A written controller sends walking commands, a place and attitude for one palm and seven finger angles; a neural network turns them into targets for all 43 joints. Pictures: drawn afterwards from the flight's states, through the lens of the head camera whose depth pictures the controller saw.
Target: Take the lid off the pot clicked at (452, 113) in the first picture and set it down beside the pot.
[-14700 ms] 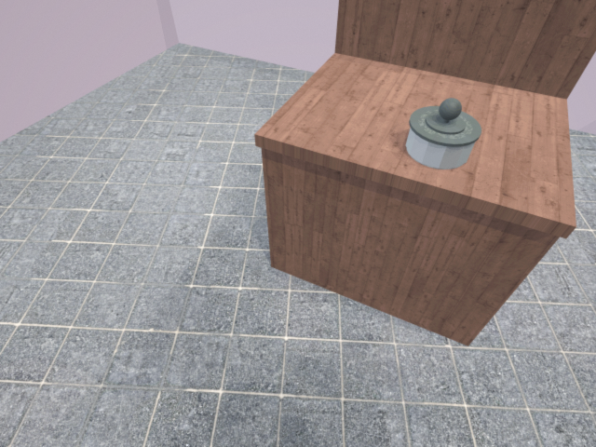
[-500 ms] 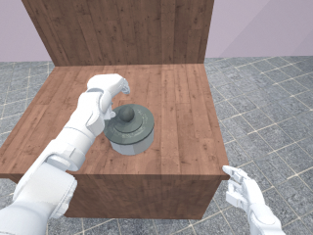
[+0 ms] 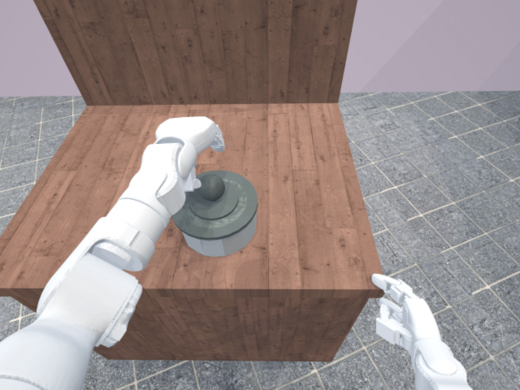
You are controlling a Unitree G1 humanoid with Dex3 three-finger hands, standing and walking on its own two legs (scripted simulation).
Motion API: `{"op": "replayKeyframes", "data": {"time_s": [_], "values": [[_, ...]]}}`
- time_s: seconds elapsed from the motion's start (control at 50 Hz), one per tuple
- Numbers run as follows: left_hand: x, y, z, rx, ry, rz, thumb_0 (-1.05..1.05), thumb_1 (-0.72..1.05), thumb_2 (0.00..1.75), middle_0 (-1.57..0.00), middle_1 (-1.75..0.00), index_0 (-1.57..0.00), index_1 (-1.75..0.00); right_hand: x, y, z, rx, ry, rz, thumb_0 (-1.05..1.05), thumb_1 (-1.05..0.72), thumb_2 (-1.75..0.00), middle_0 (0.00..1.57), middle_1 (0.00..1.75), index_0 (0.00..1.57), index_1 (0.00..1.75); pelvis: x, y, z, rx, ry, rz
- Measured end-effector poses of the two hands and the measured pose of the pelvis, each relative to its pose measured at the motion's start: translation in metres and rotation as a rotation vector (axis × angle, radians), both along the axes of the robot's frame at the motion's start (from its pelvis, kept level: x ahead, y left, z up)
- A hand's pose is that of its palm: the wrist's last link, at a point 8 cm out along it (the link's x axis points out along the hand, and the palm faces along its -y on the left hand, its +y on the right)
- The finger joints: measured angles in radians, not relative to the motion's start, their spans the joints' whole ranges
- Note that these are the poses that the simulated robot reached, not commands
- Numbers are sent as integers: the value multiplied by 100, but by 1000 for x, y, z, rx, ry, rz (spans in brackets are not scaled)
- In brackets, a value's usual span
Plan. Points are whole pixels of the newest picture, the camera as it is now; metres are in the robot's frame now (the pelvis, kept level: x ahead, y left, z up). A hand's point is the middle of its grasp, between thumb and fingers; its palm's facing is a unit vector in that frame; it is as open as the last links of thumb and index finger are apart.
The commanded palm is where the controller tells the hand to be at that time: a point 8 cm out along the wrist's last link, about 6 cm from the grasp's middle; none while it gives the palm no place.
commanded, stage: move the open hand above the knob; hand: left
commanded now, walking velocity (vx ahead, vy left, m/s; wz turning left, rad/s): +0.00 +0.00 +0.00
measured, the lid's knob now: (211, 187) +0.47 +0.10 +0.03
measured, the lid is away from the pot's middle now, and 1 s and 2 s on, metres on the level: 0.00 0.00 0.00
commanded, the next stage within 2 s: lower the open fingers around the knob in 0.24 s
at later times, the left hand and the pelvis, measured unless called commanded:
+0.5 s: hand (201, 168) +0.44 +0.10 +0.11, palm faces -0.29 -0.05 -0.96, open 10.5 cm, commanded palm +0.43 +0.10 +0.16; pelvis +0.00 -0.01 +0.00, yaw +0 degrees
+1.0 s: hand (208, 184) +0.44 +0.09 +0.07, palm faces -0.33 -0.06 -0.94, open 10.5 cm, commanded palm +0.44 +0.10 +0.13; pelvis +0.00 -0.01 +0.00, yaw -1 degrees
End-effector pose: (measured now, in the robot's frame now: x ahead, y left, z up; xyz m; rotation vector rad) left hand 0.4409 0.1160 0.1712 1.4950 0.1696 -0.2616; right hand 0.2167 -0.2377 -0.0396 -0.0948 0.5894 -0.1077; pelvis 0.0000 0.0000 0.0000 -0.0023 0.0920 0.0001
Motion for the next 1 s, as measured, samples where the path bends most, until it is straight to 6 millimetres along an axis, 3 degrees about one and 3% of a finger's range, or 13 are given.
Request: {"op": "replayKeyframes", "data": {"time_s": [0.44, 0.78, 1.0], "values": [[-3, -15, 3, 9, -4, 29, 0, -33, 140, -81, -8, -81, -8, -1, 1, -1, 17, -13, 2, 1, -90, -90, 20, 30, 33, 38, -4, -5, 0, 3, -5, -3], [-8, -24, -22, 6, 14, -5, 0, -33, 140, -81, -8, -81, -8, 0, -3, -2, 24, -12, -2, 1, -90, -90, 20, 30, 37, 40, -4, -10, -1, 3, 1, -8], [-4, -19, -41, 7, 59, 46, 0, -33, 140, -81, -8, -81, -8, 1, -4, -3, 23, -11, -12, 1, -90, -90, 20, 30, 39, 41, -2, -12, -2, 2, 15, -15]]}}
